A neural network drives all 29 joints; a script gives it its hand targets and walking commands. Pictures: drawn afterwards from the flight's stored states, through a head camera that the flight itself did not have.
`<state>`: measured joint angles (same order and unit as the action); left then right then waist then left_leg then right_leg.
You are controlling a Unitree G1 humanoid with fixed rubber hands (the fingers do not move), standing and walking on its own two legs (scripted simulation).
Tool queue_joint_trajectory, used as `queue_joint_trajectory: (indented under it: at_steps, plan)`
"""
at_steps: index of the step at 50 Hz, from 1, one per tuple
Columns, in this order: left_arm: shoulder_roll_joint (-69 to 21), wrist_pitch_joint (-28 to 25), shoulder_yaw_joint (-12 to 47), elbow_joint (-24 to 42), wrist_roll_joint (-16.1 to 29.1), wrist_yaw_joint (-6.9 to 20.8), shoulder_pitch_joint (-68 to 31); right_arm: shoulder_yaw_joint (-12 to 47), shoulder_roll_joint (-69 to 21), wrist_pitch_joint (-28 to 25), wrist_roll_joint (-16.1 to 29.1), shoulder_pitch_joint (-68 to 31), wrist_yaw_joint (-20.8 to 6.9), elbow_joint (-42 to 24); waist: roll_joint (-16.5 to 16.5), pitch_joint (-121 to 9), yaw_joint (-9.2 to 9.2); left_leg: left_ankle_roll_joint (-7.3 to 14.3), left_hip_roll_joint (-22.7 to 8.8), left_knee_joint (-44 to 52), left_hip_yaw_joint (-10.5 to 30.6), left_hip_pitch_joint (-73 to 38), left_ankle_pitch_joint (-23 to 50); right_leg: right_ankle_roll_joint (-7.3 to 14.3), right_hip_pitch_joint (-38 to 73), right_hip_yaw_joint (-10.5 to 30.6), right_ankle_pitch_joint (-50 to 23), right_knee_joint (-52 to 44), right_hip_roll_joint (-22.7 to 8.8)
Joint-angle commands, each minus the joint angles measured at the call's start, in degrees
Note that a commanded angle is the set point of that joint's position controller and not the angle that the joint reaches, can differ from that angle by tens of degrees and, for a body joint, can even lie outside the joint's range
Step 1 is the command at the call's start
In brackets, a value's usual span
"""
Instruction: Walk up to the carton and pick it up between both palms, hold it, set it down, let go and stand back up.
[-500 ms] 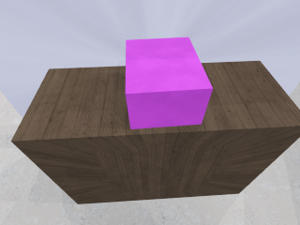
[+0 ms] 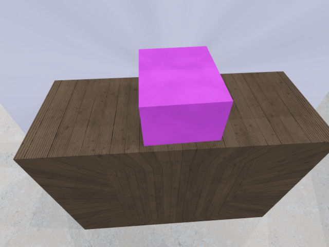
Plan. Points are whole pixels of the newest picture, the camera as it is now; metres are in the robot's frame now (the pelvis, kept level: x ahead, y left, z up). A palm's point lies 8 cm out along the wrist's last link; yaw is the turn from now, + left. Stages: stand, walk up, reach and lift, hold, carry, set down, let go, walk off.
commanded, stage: stand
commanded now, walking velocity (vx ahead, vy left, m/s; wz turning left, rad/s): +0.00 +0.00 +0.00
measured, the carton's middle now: (177, 92) +0.61 +0.00 +0.04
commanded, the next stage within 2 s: walk up in 0.40 s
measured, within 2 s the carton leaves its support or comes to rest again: neither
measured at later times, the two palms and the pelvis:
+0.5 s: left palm out of the picture -0.05 +0.20 -0.15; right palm out of the picture -0.03 -0.20 -0.15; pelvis -0.01 +0.00 +0.00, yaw +1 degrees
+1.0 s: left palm out of the picture +0.07 +0.17 -0.15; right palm out of the picture -0.04 -0.36 -0.17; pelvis +0.04 -0.11 -0.04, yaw +2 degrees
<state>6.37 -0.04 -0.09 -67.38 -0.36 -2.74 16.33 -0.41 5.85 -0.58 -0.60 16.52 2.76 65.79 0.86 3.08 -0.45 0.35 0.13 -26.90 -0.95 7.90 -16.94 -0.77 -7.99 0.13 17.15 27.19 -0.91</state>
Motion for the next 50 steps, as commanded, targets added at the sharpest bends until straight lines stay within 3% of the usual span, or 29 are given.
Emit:
queue_joint_trajectory:
  at_steps: [1,3,5,6,7,9,10,15,16,17,18,22,26,29,30,31,32,33,35,38,41,43,44,45,46,47,48,49,50]
  plan:
    - [6.37,-0.46,-1.09,0.55,-0.47,-0.27,3.46,-0.53,5.04,-0.14,0.11,6.01,0.22,0.55,-2.96,0.60,0.86,1.67,-4.62,4.46,3.79,1.47,18.58,1.66,0.75,3.02,-17.46,-3.10,-3.92]
    - [3.91,-0.22,-0.20,-0.68,-0.13,-0.29,4.42,-0.51,4.06,-0.02,0.27,5.57,0.39,0.39,-0.81,4.78,0.64,1.38,-4.40,4.99,4.03,2.80,12.61,1.52,-3.03,2.64,-14.27,-4.19,-3.86]
    - [3.01,-0.10,-0.07,-1.08,0.00,-0.32,5.02,-0.52,4.59,-0.03,0.02,3.35,0.46,-0.61,-0.61,4.38,-0.22,2.23,-4.91,4.81,4.29,2.44,13.72,1.50,-1.69,2.76,-13.40,-4.78,-4.09]
    - [2.58,-0.02,0.19,-0.57,-0.31,-0.36,4.94,-0.09,3.36,0.02,0.29,5.43,0.31,0.18,-2.77,4.39,0.35,1.31,-4.45,5.24,3.73,3.95,11.58,1.36,-1.02,2.98,-13.12,-4.81,-3.59]
    - [1.36,0.29,0.42,-0.60,-0.10,-0.36,4.22,-0.84,5.31,0.34,0.48,5.79,0.00,0.37,0.04,5.40,0.65,1.19,-3.79,5.89,3.58,3.86,10.45,1.09,-2.43,1.89,-11.98,-5.24,-3.78]
    - [4.75,0.14,-0.52,-0.15,-0.34,-0.61,3.77,-0.32,5.20,0.29,-0.02,4.68,0.47,0.22,-3.17,6.46,0.37,2.03,-4.72,6.84,4.82,5.09,11.28,1.26,-2.99,2.22,-11.65,-5.29,-3.93]
    - [5.46,0.34,-0.66,-0.42,-0.33,-0.55,3.64,-0.17,3.03,-0.07,-0.18,5.06,0.07,0.06,2.20,5.05,0.72,2.44,-5.10,6.51,5.37,3.70,10.53,1.26,-3.00,2.60,-11.52,-5.01,-3.96]
    - [3.58,0.07,-0.47,-0.21,-0.04,-0.04,4.71,-0.40,3.71,-0.64,0.09,6.91,-0.11,1.09,-3.63,2.27,-0.32,1.39,-4.35,6.49,4.70,3.54,12.10,1.11,-0.23,2.13,-12.28,-4.63,-3.60]
    - [3.23,0.15,-0.41,-1.32,0.14,-0.38,5.70,-0.34,4.50,-0.80,-0.02,5.89,-0.18,0.60,-3.00,2.21,0.24,1.79,-4.59,5.78,4.78,2.25,13.60,1.36,-0.60,3.13,-12.45,-5.27,-4.28]
    - [4.20,0.09,-0.42,-1.76,-0.15,-0.54,5.09,-0.21,2.53,-0.70,0.23,5.39,-0.20,-0.09,1.80,1.96,0.56,1.71,-4.65,6.17,5.30,1.42,13.30,1.52,-1.17,2.84,-12.92,-4.88,-4.01]
    - [2.85,0.29,-0.13,-1.44,0.26,-0.55,5.21,-0.34,4.84,-0.87,-0.02,5.03,0.14,-0.57,0.06,2.82,-0.36,2.01,-4.99,6.78,5.06,3.11,11.59,1.22,-1.71,2.25,-11.36,-5.21,-3.46]
    - [1.15,0.17,0.48,-0.66,-0.03,-0.09,3.48,-0.23,4.37,0.05,0.45,6.79,-0.21,0.55,-2.34,4.36,0.35,1.94,-3.79,6.90,4.75,4.74,7.88,1.21,-2.55,2.37,-8.90,-5.94,-3.90]
    - [3.34,-0.02,0.18,-1.08,-0.19,-0.10,4.82,-0.12,4.69,0.25,0.44,7.57,0.13,0.41,1.29,5.04,0.66,1.61,-3.91,5.74,4.34,2.70,9.34,1.22,-4.80,2.67,-9.13,-7.07,-3.55]
    - [5.13,-0.17,-0.43,-0.90,-0.32,-0.15,4.61,-0.02,4.37,0.27,-0.04,7.66,0.18,0.58,-0.36,5.90,0.75,1.33,-4.08,7.18,4.00,5.25,7.27,1.05,-2.54,2.96,-9.12,-6.29,-3.61]
    - [13.25,-0.19,-3.69,4.61,-1.84,0.19,3.41,-3.54,9.67,-1.11,-2.13,16.52,1.07,-2.04,0.11,2.54,2.95,4.48,-8.41,8.43,14.45,-0.71,-12.36,1.30,-8.97,-2.21,9.60,5.81,0.41]
    - [11.88,0.18,-3.77,6.09,-2.92,0.57,0.95,-5.14,14.74,-1.27,-2.71,20.21,1.57,-1.24,-5.76,4.84,4.92,8.33,-15.92,14.56,26.20,-4.10,-26.23,-0.11,-20.32,-5.21,16.83,14.50,2.29]
    - [10.42,0.95,-3.78,7.54,-3.91,0.94,0.06,-6.24,15.96,-1.02,-2.82,20.81,2.20,-0.79,-7.37,8.19,4.98,11.62,-21.67,18.39,32.75,-2.48,-31.88,-0.92,-27.19,-2.55,16.88,23.74,-0.63]
    - [8.65,1.31,-3.86,8.29,-3.97,1.45,0.56,-6.11,14.85,-1.08,-3.34,19.28,2.50,-1.13,-6.96,11.21,4.30,13.33,-23.20,18.45,32.80,-1.65,-31.91,-0.88,-31.06,-0.43,14.98,27.20,-2.76]
    - [7.02,1.11,-3.80,10.67,-3.60,2.32,0.59,-5.59,11.68,-1.92,-4.10,16.19,2.27,-3.06,-5.36,12.69,2.79,12.89,-21.43,17.27,30.13,0.10,-24.78,-0.74,-31.67,1.57,8.85,28.59,-5.47]
    - [8.88,0.59,-4.60,14.44,-2.64,3.28,1.27,-5.85,11.58,-2.61,-4.51,10.79,1.85,-6.28,-11.00,10.40,0.65,11.81,-18.67,16.15,23.79,4.20,-19.22,-0.96,-25.59,3.35,6.51,26.58,-7.32]
    - [9.37,0.62,-5.33,15.85,-1.92,4.02,2.67,-6.44,12.61,-2.61,-4.23,8.92,1.40,-8.62,-14.03,8.22,0.07,10.94,-15.98,13.36,16.07,8.36,-15.59,-1.11,-18.31,0.43,5.14,22.60,-6.76]
    - [10.04,0.51,-5.63,16.86,-2.01,4.29,5.83,-6.55,15.03,-2.07,-4.48,7.61,1.09,-10.00,-13.35,7.69,-1.30,9.91,-14.79,8.51,13.26,15.74,-17.10,-0.29,-9.16,-2.77,3.77,17.87,-5.58]
    - [10.12,0.26,-5.86,16.27,-1.91,4.05,8.29,-6.02,14.06,-1.83,-3.53,6.75,0.52,-11.16,-11.66,7.95,-2.27,8.53,-12.78,5.03,10.73,22.65,-18.53,0.11,-1.26,-5.83,1.87,14.11,-3.42]
    - [10.74,-0.12,-6.51,14.18,-1.86,3.53,14.58,-5.94,14.93,-1.41,-3.38,4.79,0.13,-11.88,-10.00,7.09,-5.85,6.93,-9.78,-1.97,7.65,27.27,-20.17,0.36,7.24,-6.84,-0.82,10.29,-2.04]
    - [13.53,-0.69,-7.37,12.68,-2.02,3.08,20.42,-4.87,12.40,-0.99,-3.01,6.25,-0.33,-12.82,-0.19,4.56,-7.01,4.54,-4.15,-14.23,3.63,29.73,-20.81,0.24,12.57,-7.08,-0.43,7.88,0.09]
    - [16.88,-1.36,-7.65,12.16,-2.31,2.37,23.35,-3.41,7.72,-1.08,-2.39,8.31,-0.52,-14.52,13.20,1.52,-8.45,2.07,1.47,-29.63,-1.24,29.44,-19.58,1.54,10.49,3.13,6.03,-0.53,-6.56]
    - [21.96,-1.46,-7.65,14.42,-2.55,1.75,22.17,-2.66,5.27,-0.76,-1.32,10.17,-0.52,-17.07,21.79,2.77,-7.06,0.28,3.00,-39.73,0.23,31.68,-24.56,6.07,3.44,24.69,17.53,-13.05,-18.77]
    - [24.49,-0.98,-7.91,16.35,-2.04,1.19,14.72,-3.54,7.97,0.32,-1.91,13.95,-0.06,-16.79,15.07,4.25,-4.01,0.04,0.09,-47.14,4.10,29.46,-21.32,12.45,-4.92,36.95,32.52,-21.15,-25.66]
    - [24.60,-1.06,-7.17,18.83,-1.40,1.15,7.63,-3.91,9.40,0.86,-2.49,14.69,-0.11,-17.01,10.66,6.84,-2.11,-0.40,-2.87,-50.00,6.05,28.30,-17.86,15.71,-8.36,39.65,33.54,-21.72,-27.65]
